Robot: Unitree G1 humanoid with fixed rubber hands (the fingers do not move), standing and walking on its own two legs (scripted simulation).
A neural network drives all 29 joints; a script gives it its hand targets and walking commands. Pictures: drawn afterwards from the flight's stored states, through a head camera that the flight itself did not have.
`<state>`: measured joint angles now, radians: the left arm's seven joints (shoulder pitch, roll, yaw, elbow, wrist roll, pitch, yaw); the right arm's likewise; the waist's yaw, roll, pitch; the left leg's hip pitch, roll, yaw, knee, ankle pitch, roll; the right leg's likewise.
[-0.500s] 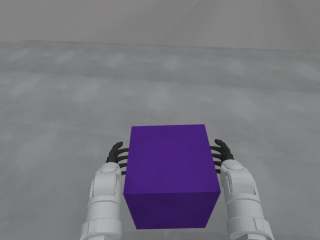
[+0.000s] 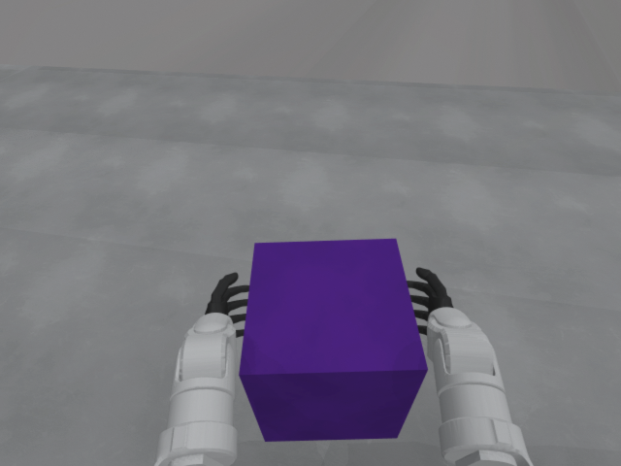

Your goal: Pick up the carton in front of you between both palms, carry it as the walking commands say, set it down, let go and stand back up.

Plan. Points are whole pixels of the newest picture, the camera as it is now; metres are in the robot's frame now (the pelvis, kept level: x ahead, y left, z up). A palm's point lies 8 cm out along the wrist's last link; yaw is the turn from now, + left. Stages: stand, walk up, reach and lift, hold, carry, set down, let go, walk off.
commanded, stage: set down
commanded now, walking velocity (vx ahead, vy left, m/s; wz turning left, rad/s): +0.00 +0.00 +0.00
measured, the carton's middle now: (328, 343) +0.31 +0.00 -0.04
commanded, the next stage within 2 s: none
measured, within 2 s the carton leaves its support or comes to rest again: neither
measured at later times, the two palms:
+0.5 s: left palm (248, 359) +0.35 +0.14 -0.15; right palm (414, 357) +0.34 -0.16 -0.15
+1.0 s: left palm (262, 365) +0.41 +0.14 -0.28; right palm (400, 366) +0.40 -0.16 -0.28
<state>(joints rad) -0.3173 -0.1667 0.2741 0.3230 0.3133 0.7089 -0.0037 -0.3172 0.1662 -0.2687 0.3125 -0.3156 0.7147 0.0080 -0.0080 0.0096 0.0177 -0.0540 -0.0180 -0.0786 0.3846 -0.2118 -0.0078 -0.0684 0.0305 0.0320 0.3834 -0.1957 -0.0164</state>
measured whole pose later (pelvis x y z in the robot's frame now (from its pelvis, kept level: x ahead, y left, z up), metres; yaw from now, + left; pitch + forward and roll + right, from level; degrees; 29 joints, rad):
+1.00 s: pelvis -0.06 +0.00 -0.20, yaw +0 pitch +44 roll +1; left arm -0.93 -0.06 0.50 0.60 0.25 0.29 0.04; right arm -0.93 0.06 -0.48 0.58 -0.27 0.30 -0.02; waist -0.02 0.02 -0.14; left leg -1.73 -0.10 -0.08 1.43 -0.47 -0.04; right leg -1.75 0.08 0.07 1.43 -0.44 0.02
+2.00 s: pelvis -0.08 +0.01 -0.39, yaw +1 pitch +42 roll +0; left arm -1.42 0.22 0.24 0.92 -0.02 0.23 0.16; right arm -1.38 -0.21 -0.33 0.86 -0.01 0.24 -0.12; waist -0.04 0.01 0.26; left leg -2.23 -0.15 -0.05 2.16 -0.66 -0.06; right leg -2.25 0.11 0.04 2.15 -0.63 0.05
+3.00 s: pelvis -0.09 +0.01 -0.41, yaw +0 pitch +31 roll -1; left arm -1.54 0.27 0.31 1.05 0.08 0.14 0.01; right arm -1.50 -0.26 -0.43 1.02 -0.11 0.14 0.03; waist -0.04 0.01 0.52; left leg -2.15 -0.11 -0.02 2.27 -0.67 -0.03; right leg -2.16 0.07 0.02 2.25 -0.64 0.04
